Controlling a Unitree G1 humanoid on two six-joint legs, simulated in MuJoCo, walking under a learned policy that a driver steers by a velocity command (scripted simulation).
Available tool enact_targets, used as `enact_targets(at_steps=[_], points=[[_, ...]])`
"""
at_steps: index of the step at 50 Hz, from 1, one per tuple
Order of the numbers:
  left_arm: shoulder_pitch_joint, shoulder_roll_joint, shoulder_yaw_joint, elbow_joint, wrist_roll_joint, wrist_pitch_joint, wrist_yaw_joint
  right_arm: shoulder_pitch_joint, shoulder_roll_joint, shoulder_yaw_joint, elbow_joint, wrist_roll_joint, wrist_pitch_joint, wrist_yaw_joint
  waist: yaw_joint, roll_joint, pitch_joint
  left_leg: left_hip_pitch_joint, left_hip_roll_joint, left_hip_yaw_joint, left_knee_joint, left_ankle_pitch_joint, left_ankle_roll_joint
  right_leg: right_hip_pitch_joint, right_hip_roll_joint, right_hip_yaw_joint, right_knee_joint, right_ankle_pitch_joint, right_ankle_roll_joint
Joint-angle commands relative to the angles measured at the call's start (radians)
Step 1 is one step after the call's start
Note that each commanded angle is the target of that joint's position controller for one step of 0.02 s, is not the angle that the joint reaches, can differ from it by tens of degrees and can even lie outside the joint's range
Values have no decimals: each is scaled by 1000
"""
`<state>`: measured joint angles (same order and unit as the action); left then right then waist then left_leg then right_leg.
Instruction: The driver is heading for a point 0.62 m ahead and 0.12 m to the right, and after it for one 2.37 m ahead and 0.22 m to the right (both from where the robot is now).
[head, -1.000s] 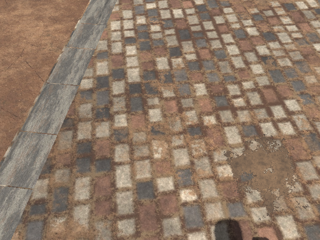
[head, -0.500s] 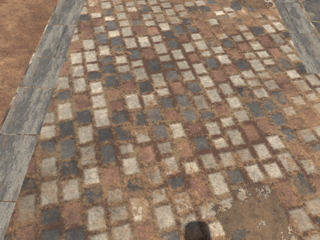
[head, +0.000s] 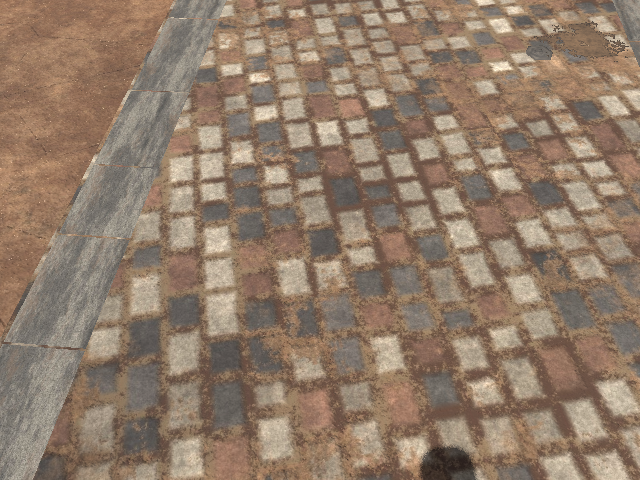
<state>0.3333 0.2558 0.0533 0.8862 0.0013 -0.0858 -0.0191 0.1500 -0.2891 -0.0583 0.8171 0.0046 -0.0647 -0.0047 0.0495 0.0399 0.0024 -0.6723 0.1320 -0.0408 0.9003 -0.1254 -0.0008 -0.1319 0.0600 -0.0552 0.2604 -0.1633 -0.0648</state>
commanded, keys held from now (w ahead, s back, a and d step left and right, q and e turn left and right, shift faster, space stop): w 0.08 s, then w+e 0.70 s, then q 0.22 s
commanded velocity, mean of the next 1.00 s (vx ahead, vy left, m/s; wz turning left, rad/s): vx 0.46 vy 0.00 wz -0.32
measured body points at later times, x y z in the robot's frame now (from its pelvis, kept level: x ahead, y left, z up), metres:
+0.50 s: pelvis +0.27 +0.07 +0.00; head +0.29 +0.07 +0.45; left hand +0.43 +0.32 -0.12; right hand +0.28 -0.22 -0.13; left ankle +0.27 +0.17 -0.75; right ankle +0.32 -0.11 -0.67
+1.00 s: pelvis +0.50 -0.06 -0.01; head +0.54 -0.08 +0.44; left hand +0.70 +0.16 -0.12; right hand +0.52 -0.36 -0.13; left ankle +0.59 +0.09 -0.67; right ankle +0.50 -0.13 -0.75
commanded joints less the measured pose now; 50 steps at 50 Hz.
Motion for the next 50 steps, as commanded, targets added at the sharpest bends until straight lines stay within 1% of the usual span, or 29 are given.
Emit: enact_targets(at_steps=[1, 5, 7, 9, 10, 11, 12, 13, 14, 15, 17, 19, 21, 24, 28, 33, 34, 36, 37, 38, 39, 40, 41, 42, 43, 44, 45, 48, 50], points=[[-36, 165, 36, -56, -7, -12, 14, -50, -31, -2, -58, 0, -12, 7, -18, -96, 26, 17, -3, 10, -169, 169, -9, -24, -246, 132, -145, 198, -145], [45, 179, 40, -15, -20, 1, 17, -178, -29, 5, -97, 10, -21, 24, 32, -94, 58, 47, -39, 30, -315, 209, -4, 43, -268, 129, -117, 160, -136], [62, 183, 43, 0, -26, 13, 20, -209, -43, 2, -117, 12, -30, 35, 26, -102, 69, 48, -52, 15, -368, 158, 10, 97, -297, 162, -75, 170, -128], [46, 200, 50, 1, -28, 23, 26, -175, -73, -8, -114, 12, -41, 41, -9, -121, 51, 119, -68, 11, -407, 94, 27, 127, -318, 197, -20, 208, -110], [27, 207, 53, -2, -29, 27, 28, -118, -92, -17, -99, 10, -45, 40, -47, -130, 23, 210, -87, 29, -427, 69, 39, 122, -310, 198, 38, 285, -98], [16, 189, 46, -6, -26, 30, 29, 7, -128, -38, -61, 7, -48, 33, -108, -117, -52, 392, -106, 48, -447, 62, 62, 90, -260, 168, 173, 389, -72], [12, 135, 25, -25, -11, 28, 28, 184, -191, -61, -24, -9, -49, 22, -179, -62, -196, 681, 4, -48, -395, 88, 113, -58, -198, 123, 430, 279, -35], [131, 21, -7, -49, -10, 11, 25, 282, -292, -87, -3, -22, -37, 15, -148, 189, -349, 1064, 262, -455, -448, -57, 252, -451, -38, 41, 817, -137, 43], [115, 77, 4, -34, -29, -4, 23, 298, -206, -64, -1, -13, -33, 17, -170, 228, -396, 1060, 296, -655, -569, -198, 281, -572, -37, 169, 983, -420, 45], [39, 157, 28, -55, -52, -9, 22, 225, -148, -45, -11, -7, -34, 14, -164, 153, -238, 940, 265, -514, -591, -245, 232, -648, -91, 184, 1043, -363, 34], [-44, 145, 34, -73, -40, 2, 30, 95, -78, -24, -20, -9, -38, 14, -113, 69, -79, 686, 191, -295, -655, -154, 186, -608, -167, 152, 974, -213, 30], [-12, 112, 40, -67, -35, 31, 29, 35, -51, -19, -15, -19, -48, 16, -60, 96, -30, 547, 152, -166, -721, -67, 168, -507, -203, 160, 916, -137, 32], [-21, 80, 39, -80, -35, 53, 28, 25, -68, -27, -3, -20, -57, 13, -42, 63, 0, 505, 152, -77, -760, 23, 180, -510, -211, 158, 888, -91, 41], [-72, 73, 41, -108, -26, 63, 26, 47, -94, -38, 20, -24, -59, 1, -43, 26, 24, 530, 148, 29, -779, 112, 184, -573, -209, 169, 781, 36, 55], [-191, 53, 30, -147, -22, 53, -1, 70, -122, -45, 33, -18, -47, -13, -80, 8, 56, 563, 122, 157, -789, 150, 160, -547, -192, 99, 555, 203, 51], [-331, 49, 21, -220, -22, 54, -30, 146, -158, -60, 63, 4, -15, -15, -126, -3, 103, 724, 168, 219, -736, 227, 144, -580, -170, 29, 409, 138, 16], [-337, 57, 23, -232, -22, 55, -35, 147, -167, -63, 65, 10, -8, -15, -119, 4, 101, 754, 176, 231, -704, 301, 136, -567, -157, 11, 394, 95, 3], [-293, 88, 39, -241, -22, 59, -39, 126, -196, -72, 58, 19, 6, -18, -74, 40, 49, 786, 177, 260, -579, 633, 115, -456, -96, -46, 388, -7, -35], [-213, 117, 56, -228, -25, 61, -38, 113, -207, -75, 54, 24, 14, -20, -23, 54, -3, 782, 167, 274, -452, 784, 104, -346, -53, -73, 384, -50, -59], [-62, 162, 84, -190, -28, 62, -31, 91, -207, -73, 49, 29, 21, -21, 65, 38, -79, 721, 131, 302, -252, 810, 75, -136, -4, -87, 314, 3, -94], [107, 247, 122, -145, -29, 71, -11, 100, -176, -60, 35, 10, 15, -23, 134, -44, -170, 486, 91, 303, 43, 546, 24, 177, -64, 62, 282, 23, -145], [56, 357, 130, -152, -27, 62, 1, 205, -9, -7, -14, -33, -12, -7, -11, -323, -235, 29, -114, 223, 401, -427, -42, 492, -346, 617, 205, 27, -326], [82, 266, 97, -185, -8, 49, -3, 144, -79, -12, -3, 13, -52, 8, 56, -200, -388, -48, -140, -5, 523, -499, -36, 530, -451, 837, 57, 81, -378], [38, 202, 77, -171, 5, 36, -8, 66, -130, -28, -8, 57, -63, 13, 66, -129, -259, -93, -86, -11, 523, -421, -16, 432, -430, 635, 72, 312, -320], [-32, 167, 65, -175, -2, 28, -8, 58, -120, -24, -1, 47, -62, 6, 24, -75, -176, -59, -32, -5, 447, -349, -5, 284, -387, 468, 103, 468, -270], [-103, 123, 52, -180, -5, 26, -6, 52, -122, -30, 19, 23, -53, -2, -8, -50, -119, -4, 0, -4, 373, -315, -5, 151, -343, 351, 94, 531, -231], [-137, 104, 44, -183, 7, 23, -3, 76, -125, -35, 33, 18, -35, -3, -40, -72, -102, 79, 17, -13, 338, -289, -4, 51, -324, 283, 65, 574, -213], [-170, 117, 43, -156, 23, 2, 5, 135, -75, -30, 63, 16, 13, -11, -92, -70, -78, 175, -2, -14, 226, -201, -21, -75, -297, 149, -1, 685, -198], [-192, 117, 40, -139, 26, -1, 19, 112, -55, -24, 55, 8, 22, -15, -98, -89, -64, 169, -14, -20, 91, -94, -34, -81, -273, 57, -15, 706, -175]])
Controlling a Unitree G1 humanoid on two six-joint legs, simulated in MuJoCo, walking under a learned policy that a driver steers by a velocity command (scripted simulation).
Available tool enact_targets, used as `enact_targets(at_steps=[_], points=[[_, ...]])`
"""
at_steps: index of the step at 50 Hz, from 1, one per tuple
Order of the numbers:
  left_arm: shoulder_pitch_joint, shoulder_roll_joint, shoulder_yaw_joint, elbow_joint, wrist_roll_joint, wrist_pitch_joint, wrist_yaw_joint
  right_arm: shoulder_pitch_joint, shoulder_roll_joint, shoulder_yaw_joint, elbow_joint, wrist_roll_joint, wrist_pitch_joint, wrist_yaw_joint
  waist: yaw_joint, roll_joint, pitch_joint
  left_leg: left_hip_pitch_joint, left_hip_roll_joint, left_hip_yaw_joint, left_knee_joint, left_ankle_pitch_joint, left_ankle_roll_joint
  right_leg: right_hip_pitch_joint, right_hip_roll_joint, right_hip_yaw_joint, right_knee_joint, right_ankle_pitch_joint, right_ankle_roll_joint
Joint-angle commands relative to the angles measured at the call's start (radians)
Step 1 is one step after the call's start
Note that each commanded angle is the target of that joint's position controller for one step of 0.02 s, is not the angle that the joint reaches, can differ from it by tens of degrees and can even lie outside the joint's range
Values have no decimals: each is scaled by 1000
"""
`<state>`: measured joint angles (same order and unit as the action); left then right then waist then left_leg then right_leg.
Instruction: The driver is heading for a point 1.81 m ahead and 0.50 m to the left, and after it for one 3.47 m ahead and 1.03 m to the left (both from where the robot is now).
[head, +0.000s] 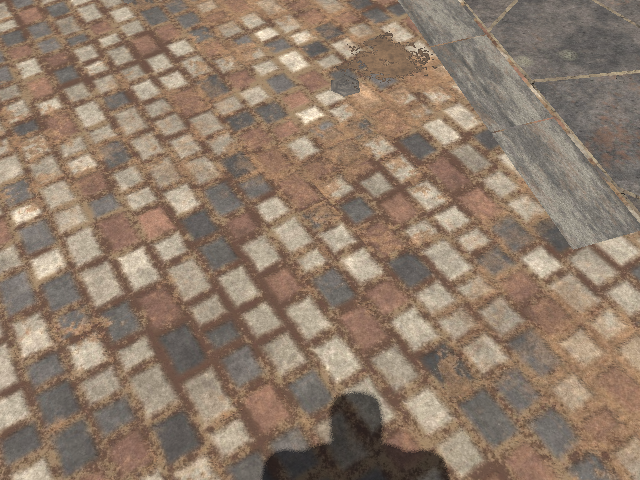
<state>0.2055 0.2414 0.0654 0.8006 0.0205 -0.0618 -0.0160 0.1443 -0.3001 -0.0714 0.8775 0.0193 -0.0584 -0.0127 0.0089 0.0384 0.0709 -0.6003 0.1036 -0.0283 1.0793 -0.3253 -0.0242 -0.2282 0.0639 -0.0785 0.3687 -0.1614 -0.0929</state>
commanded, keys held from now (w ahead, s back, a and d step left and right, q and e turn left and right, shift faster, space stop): q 0.58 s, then no key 0.42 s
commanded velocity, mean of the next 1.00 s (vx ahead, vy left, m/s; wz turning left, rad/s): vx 0.05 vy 0.00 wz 0.35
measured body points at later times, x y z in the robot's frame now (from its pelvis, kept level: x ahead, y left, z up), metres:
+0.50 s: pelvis +0.12 +0.04 +0.00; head +0.17 +0.07 +0.44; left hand +0.23 +0.35 -0.12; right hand +0.32 -0.21 -0.10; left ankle +0.16 +0.14 -0.74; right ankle +0.16 -0.12 -0.68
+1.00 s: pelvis +0.15 +0.01 -0.01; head +0.18 +0.01 +0.44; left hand +0.14 +0.29 -0.12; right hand +0.39 -0.18 -0.12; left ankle +0.08 +0.13 -0.74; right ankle +0.21 -0.11 -0.74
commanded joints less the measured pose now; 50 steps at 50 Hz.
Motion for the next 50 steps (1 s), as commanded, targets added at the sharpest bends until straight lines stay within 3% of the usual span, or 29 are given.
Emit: enact_targets(at_steps=[1, 4, 8, 11, 13, 14, 15, 16, 17, 18, 19, 20, 23, 26, 31, 34, 35, 36, 37, 38, 40, 41, 43, 45, 47, 48, 50], points=[[-77, 133, 27, -49, 6, -22, 23, 100, -39, -8, -10, -10, 15, -4, -52, -101, -132, 110, 9, -22, -166, 175, -13, 20, -257, 35, -127, 685, -130], [-60, 158, 32, -27, 2, -5, 43, 14, -43, -4, -46, -8, 14, 12, -8, -114, -129, 103, -8, 14, -309, 303, -13, 90, -262, -13, -128, 648, -113], [-44, 166, 37, -3, -11, 33, 57, -36, -57, -11, -93, -9, 25, 33, 14, -117, -106, 50, -22, 37, -384, 226, 5, 198, -313, -12, -68, 589, -106], [-65, 175, 43, -9, -29, 60, 69, -27, -63, -19, -117, -9, 31, 53, 1, -131, -94, 58, -49, 73, -428, 107, 39, 226, -343, -2, 40, 609, -85], [-81, 177, 45, -16, -42, 71, 79, 76, -87, -36, -103, -10, 23, 57, -58, -104, -140, 228, -105, 104, -587, 241, 89, 195, -291, -47, 231, 679, -21], [-52, 171, 43, -24, -27, 66, 79, 149, -173, -64, -99, -18, 19, 43, -80, 13, -207, 415, -36, -45, -632, 633, 148, 78, -205, -79, 437, 500, 53], [-40, 102, 23, -64, 16, 56, 66, 177, -278, -86, -108, -33, 24, 23, -41, 249, -279, 671, 207, -393, -605, 1123, 338, -256, -28, -82, 766, -292, 139], [-58, 103, 16, -67, 6, 45, 49, 192, -220, -65, -122, -44, 23, 24, -70, 198, -431, 766, 280, -556, -653, 996, 453, -360, 29, 137, 944, -551, 141], [-92, 135, 24, -69, -29, 42, 38, 125, -190, -58, -149, -34, 20, 26, -68, 107, -373, 714, 244, -474, -670, 852, 417, -414, -22, 190, 980, -504, 128], [-117, 136, 26, -67, -34, 45, 42, 63, -158, -53, -163, -14, 22, 20, -49, 35, -291, 635, 190, -390, -682, 712, 357, -437, -54, 183, 933, -432, 126], [-130, 144, 32, -60, -23, 54, 53, 23, -129, -44, -172, 0, 31, 13, -32, -16, -225, 540, 155, -344, -707, 598, 313, -428, -77, 173, 853, -378, 132], [-133, 154, 38, -63, -17, 63, 61, -2, -121, -41, -178, 1, 39, 5, -12, 6, -199, 460, 122, -319, -729, 515, 291, -374, -86, 169, 777, -338, 137], [-105, 114, 29, -54, -23, 68, 65, 5, -153, -54, -191, -17, 58, -11, -2, 76, -200, 404, 71, -295, -748, 473, 272, -286, -49, 143, 592, -283, 160], [-105, 110, 25, -47, -23, 66, 66, -1, -174, -64, -204, -11, 67, -23, -13, 87, -222, 376, 57, -310, -748, 372, 257, -224, -39, 152, 471, -211, 174], [-88, 131, 30, -42, -28, 52, 48, -24, -156, -55, -225, -17, 86, -24, -23, 134, -206, 351, 47, -379, -739, 196, 226, -152, -38, 150, 320, -175, 160], [-23, 126, 31, -20, -21, 34, 29, -23, -125, -37, -226, -12, 99, -29, 12, 123, -195, 306, 1, -358, -661, 190, 169, 2, -49, 116, 66, -28, 114], [-9, 179, 41, -24, -2, 33, 29, 14, -93, -26, -223, -18, 100, -30, -1, 25, -185, 237, -59, -300, -558, 83, 116, 66, -176, 235, -14, -6, 67], [-42, 265, 54, -39, 16, 40, 36, 49, -57, -17, -238, -22, 91, -27, -60, -228, -148, 83, -222, -128, -376, -159, 58, 94, -362, 462, -71, 140, -53], [-47, 235, 46, -49, 43, 36, 35, 8, -120, -35, -254, -29, 76, -25, -21, -312, -139, 69, -212, -128, -173, -304, 19, -6, -470, 614, -110, 164, -190], [-86, 206, 38, -66, 32, 29, 39, 11, -174, -54, -236, -19, 73, -22, -25, -230, -122, 65, -196, -161, -36, -262, 9, -13, -433, 561, -99, 158, -193], [-128, 168, 27, -67, -8, 26, 43, 47, -143, -55, -193, -18, 86, -28, -44, -166, -108, 44, -189, -156, 40, -169, -22, 27, -328, 404, -54, 171, -111], [-124, 147, 17, -59, -17, 26, 45, 50, -110, -45, -187, -20, 91, -29, -39, -162, -105, 49, -182, -160, 38, -138, -37, 41, -311, 369, -41, 223, -104], [-97, 129, 9, -38, -16, 34, 46, 33, -58, -25, -190, -14, 91, -24, -31, -181, -114, 106, -159, -99, -99, -108, -58, 65, -262, 288, -27, 277, -93], [-75, 139, 10, -22, -13, 44, 48, -12, -18, -3, -200, -15, 86, -18, 0, -220, -135, 209, -118, -30, -304, -112, -68, 85, -242, 251, -6, 309, -85], [-33, 173, 17, -6, -16, 54, 47, -23, -36, -5, -195, -5, 85, -16, 23, -242, -138, 291, -123, 7, -467, -78, -64, 98, -256, 273, 13, 333, -97], [-38, 177, 15, -2, -24, 57, 45, 7, -45, -8, -177, -3, 85, -15, 5, -233, -134, 349, -126, 21, -596, 26, -51, 90, -251, 272, 28, 331, -89], [6, 159, 7, 18, -31, 45, 38, 32, -86, -14, -159, -16, 87, -18, 1, -181, -129, 503, -89, -35, -764, 249, -1, 22, -234, 271, 34, 265, -21]])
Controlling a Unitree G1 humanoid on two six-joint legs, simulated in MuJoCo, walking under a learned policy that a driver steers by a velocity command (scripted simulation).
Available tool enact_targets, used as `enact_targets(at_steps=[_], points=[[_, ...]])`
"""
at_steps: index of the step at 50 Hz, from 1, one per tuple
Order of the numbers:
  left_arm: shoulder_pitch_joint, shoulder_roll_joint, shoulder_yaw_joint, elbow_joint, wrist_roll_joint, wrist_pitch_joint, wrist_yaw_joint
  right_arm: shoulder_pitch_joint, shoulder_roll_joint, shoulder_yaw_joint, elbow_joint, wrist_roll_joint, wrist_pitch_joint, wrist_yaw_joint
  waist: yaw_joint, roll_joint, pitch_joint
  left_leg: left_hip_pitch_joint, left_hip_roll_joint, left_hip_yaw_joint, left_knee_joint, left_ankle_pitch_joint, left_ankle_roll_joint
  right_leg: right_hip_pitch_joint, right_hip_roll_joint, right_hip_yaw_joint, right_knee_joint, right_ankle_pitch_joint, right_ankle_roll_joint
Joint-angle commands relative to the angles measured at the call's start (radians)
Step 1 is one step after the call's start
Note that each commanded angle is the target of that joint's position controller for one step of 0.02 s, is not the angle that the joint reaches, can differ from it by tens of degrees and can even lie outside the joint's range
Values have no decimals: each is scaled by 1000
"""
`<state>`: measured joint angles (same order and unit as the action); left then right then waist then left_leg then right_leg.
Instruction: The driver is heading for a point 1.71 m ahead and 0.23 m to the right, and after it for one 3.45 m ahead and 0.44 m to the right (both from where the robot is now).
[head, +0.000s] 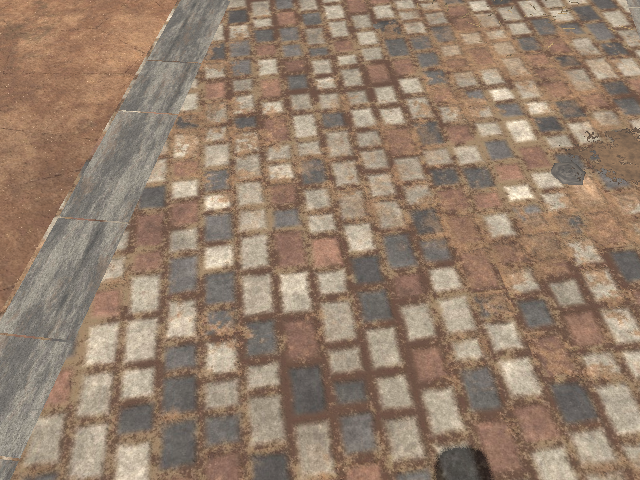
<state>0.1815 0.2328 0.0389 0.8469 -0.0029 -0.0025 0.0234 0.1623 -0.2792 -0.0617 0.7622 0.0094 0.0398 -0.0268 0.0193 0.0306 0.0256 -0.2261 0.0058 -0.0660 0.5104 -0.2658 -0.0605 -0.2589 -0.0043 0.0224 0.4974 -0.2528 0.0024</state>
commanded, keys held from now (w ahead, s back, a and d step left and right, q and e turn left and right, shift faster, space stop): no key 1.00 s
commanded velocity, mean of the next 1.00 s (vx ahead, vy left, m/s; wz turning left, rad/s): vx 0.00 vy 0.00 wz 0.02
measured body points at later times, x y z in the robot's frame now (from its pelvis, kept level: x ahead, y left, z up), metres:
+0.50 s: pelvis +0.00 +0.02 +0.00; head +0.00 +0.02 +0.45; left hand +0.06 +0.30 -0.14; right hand +0.09 -0.23 -0.14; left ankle -0.02 +0.14 -0.74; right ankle +0.00 -0.13 -0.74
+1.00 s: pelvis -0.01 +0.02 +0.00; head +0.00 +0.02 +0.45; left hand +0.02 +0.27 -0.15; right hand +0.03 -0.24 -0.15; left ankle -0.02 +0.14 -0.74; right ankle +0.00 -0.13 -0.74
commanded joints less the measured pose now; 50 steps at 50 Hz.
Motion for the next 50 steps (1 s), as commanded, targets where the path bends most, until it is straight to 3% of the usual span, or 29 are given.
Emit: enact_targets(at_steps=[1, 2, 3, 4, 7, 16, 32, 50], points=[[36, 146, 24, -31, 15, -31, -11, 33, -161, -32, -47, -16, -8, -12, 7, -68, -121, 225, 104, -86, -137, 427, 69, -12, -124, 117, -40, 282, -65], [76, 108, 18, -24, 21, -43, -19, 13, -173, -34, -26, -18, -5, -7, 60, 89, -136, 167, 126, -90, -74, 396, 132, 7, -50, 36, -72, 112, -15], [11, 135, 18, -18, 28, -44, -18, -8, -108, -23, -36, -18, -10, 6, 11, 58, -116, 94, 100, -88, -93, 246, 143, 59, -37, 17, -56, 90, 23], [-29, 145, 23, -16, 22, -40, -17, -5, -82, -14, -24, -27, -17, 12, -1, 37, -85, 60, 82, -81, -108, 169, 127, 63, -32, 11, -47, 98, 33], [-28, 135, 23, 0, 14, -17, -1, 1, -89, -11, 1, -25, -40, 12, 4, 51, -30, -4, 60, -66, -116, 149, 96, 74, -37, 15, -39, 141, 19], [-17, 131, 27, 81, 10, -4, 8, 21, -78, 3, 70, -19, -54, 5, 1, -4, -5, -17, 42, -54, -118, 116, 92, 92, -35, 13, -52, 142, 29], [18, 126, 18, 185, 6, -1, 20, 54, -63, 19, 182, -15, -52, 0, -5, -21, 1, -2, 12, -14, -116, 120, 85, 86, -31, 5, -63, 142, 26], [69, 93, 1, 235, 4, 1, 24, 108, -45, 34, 259, -11, -50, -7, -10, -31, 19, -16, -2, 9, -114, 100, 76, 68, -21, -2, -65, 124, 19]])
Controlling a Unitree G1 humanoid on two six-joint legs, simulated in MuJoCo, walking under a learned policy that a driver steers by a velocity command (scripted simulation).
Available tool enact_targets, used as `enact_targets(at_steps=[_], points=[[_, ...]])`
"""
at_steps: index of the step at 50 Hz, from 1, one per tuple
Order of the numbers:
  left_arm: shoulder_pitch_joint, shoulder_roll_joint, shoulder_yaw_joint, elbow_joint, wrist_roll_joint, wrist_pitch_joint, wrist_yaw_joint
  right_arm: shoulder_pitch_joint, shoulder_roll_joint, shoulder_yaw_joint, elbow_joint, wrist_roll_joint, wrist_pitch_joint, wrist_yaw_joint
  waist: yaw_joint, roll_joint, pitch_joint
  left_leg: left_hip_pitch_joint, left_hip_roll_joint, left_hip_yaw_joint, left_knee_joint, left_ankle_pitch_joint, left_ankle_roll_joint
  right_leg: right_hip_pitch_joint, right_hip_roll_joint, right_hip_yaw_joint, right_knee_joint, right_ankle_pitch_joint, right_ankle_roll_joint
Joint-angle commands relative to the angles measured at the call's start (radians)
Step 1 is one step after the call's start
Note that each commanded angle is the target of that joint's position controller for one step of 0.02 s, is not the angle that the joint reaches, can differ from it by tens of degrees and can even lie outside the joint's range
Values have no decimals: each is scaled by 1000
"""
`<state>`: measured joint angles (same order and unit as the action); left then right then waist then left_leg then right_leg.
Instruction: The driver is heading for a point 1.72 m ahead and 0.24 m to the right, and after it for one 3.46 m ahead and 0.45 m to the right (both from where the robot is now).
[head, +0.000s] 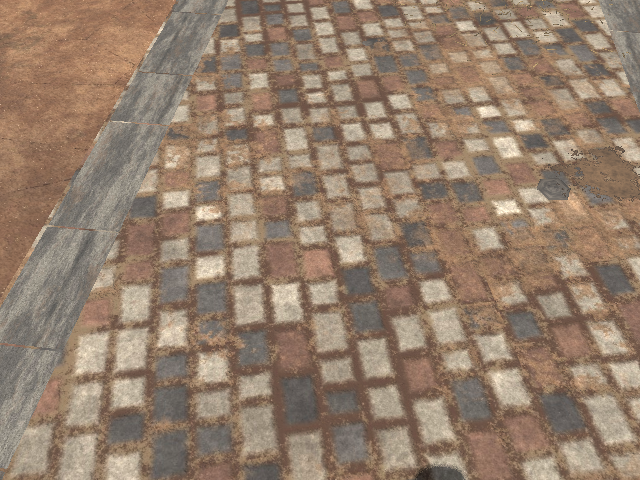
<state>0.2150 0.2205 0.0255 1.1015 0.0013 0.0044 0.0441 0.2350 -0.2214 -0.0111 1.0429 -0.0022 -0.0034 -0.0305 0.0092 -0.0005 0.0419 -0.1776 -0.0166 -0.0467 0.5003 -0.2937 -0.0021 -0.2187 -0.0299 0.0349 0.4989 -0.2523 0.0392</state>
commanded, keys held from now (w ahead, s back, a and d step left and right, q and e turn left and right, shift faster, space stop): no key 0.44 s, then w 0.56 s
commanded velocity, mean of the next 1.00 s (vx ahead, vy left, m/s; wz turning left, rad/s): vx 0.17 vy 0.00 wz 0.00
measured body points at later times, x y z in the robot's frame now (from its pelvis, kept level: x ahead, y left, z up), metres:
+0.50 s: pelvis +0.00 -0.01 +0.00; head +0.01 -0.01 +0.45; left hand +0.01 +0.24 -0.16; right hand +0.00 -0.25 -0.16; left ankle -0.01 +0.12 -0.74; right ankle +0.01 -0.14 -0.74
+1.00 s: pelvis +0.16 -0.03 +0.00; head +0.18 -0.04 +0.45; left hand +0.04 +0.20 -0.13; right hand +0.35 -0.26 -0.11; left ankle +0.32 +0.11 -0.69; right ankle +0.02 -0.13 -0.74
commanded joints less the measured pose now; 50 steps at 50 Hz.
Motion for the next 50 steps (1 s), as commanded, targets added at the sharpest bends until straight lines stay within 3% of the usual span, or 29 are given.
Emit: enact_targets(at_steps=[1, 22, 23, 25, 27, 30, 31, 32, 34, 35, 36, 37, 38, 39, 40, 41, 43, 47, 50], points=[[38, 103, 14, -18, 0, -6, 3, 38, -101, -16, -18, 0, -7, -4, -1, 0, 4, -66, 20, -10, -103, 127, 17, 27, 5, -15, -67, 122, -19], [96, 72, 1, -7, -3, -6, 5, 104, -69, -5, 20, 3, -6, -9, -4, -1, 19, -79, 16, 4, -95, 114, 9, 5, 13, -17, -64, 106, -27], [116, 58, -2, 4, -2, -5, 5, 125, -57, -2, 31, 2, -4, -9, -5, 2, -5, -70, 7, 13, -102, 14, 12, 16, 25, -30, -65, 11, -28], [119, 73, 5, 1, -12, -4, 10, 127, -88, -13, 27, 14, 0, -15, -7, 19, 43, -125, -4, 5, -100, -322, 45, -47, 58, -54, -27, -308, -52], [103, 69, 5, -19, -15, -20, 8, 133, -99, -19, 12, 20, -12, -15, -15, 36, 120, -184, 43, -64, -130, -487, 89, -137, 45, -31, -5, -427, -81], [74, 26, -1, -49, -19, -68, -14, 208, -140, -38, 20, 32, -43, -3, -43, 136, 115, -92, 180, -273, -219, -532, 172, -232, 55, -67, 147, -264, -80], [73, 9, -4, -58, -24, -82, -23, 213, -160, -46, 18, 34, -49, 0, -37, 184, 108, -81, 243, -370, -266, -552, 207, -234, 59, -85, 212, -201, -84], [75, 11, -4, -62, -28, -94, -30, 191, -159, -47, 6, 35, -52, 3, -24, 184, 122, -128, 272, -415, -287, -532, 224, -199, 44, -71, 224, -183, -102], [188, 3, -1, -31, -35, -107, -36, 80, -148, -42, -38, 38, -54, 8, 60, 161, 139, -260, 211, -309, -225, -433, 177, 9, 43, -63, 36, -181, -137], [299, 38, 11, 6, -29, -109, -34, 11, -122, -36, -68, 40, -59, 10, 104, 81, 129, -356, 135, -192, -76, -284, 127, 163, 0, 28, -59, -138, -145], [443, 162, 47, 45, -31, -115, -39, -29, -49, -20, -106, 38, -76, 9, 140, -206, 88, -497, -17, 40, 277, -135, 48, 301, -161, 340, -216, -245, -223], [520, 222, 57, 47, -19, -125, -52, -35, -53, -20, -134, 37, -101, 6, 147, -319, 50, -641, -40, 23, 538, -237, 37, 386, -348, 692, -326, -188, -319], [433, 150, 34, 22, -4, -134, -52, -28, -84, -28, -131, 45, -115, 14, 88, -170, 77, -707, 20, -44, 692, -207, 59, 374, -360, 661, -303, -115, -313], [367, 115, 25, -7, -5, -137, -55, -5, -73, -26, -118, 47, -123, 26, 58, -115, 83, -725, 53, -45, 743, -125, 78, 358, -320, 539, -293, -49, -287], [327, 107, 20, -22, -9, -133, -60, -10, -77, -31, -117, 43, -129, 32, 42, -77, 84, -747, 84, -25, 733, -52, 88, 358, -288, 438, -303, 16, -265], [312, 80, 9, -28, -10, -125, -60, -43, -98, -42, -126, 35, -132, 36, 38, -64, 88, -746, 111, -8, 690, 4, 88, 352, -256, 342, -315, 133, -237], [343, 43, -5, -24, -4, -104, -51, -69, -77, -45, -137, 31, -124, 49, 39, -95, 68, -689, 123, 37, 607, 63, 70, 328, -196, 207, -335, 264, -207], [316, 104, 1, -62, 3, -89, -20, -253, -11, -16, -214, 26, -110, 61, 55, -78, 104, -528, 80, 102, 268, 232, 22, 142, -142, 76, -399, 271, -208], [346, 149, 17, -58, -14, -95, -13, -327, -47, -16, -254, 34, -104, 67, 52, -112, 119, -411, 54, 105, 122, 301, 29, 122, -177, 66, -440, 250, -215]])
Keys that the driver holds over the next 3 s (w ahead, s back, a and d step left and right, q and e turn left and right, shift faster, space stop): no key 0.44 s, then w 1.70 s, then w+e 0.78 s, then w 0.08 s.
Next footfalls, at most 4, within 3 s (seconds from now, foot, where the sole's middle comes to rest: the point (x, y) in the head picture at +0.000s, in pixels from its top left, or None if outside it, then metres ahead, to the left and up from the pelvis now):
1.12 left None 0.43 0.10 -0.77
1.68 right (396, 378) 0.74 -0.13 -0.77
2.24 left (297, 270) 1.06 0.10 -0.77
2.78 right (399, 204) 1.31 -0.18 -0.77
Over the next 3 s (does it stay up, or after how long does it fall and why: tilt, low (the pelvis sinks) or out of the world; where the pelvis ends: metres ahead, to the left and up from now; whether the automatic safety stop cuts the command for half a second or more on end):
stays up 1.28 -0.11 0.01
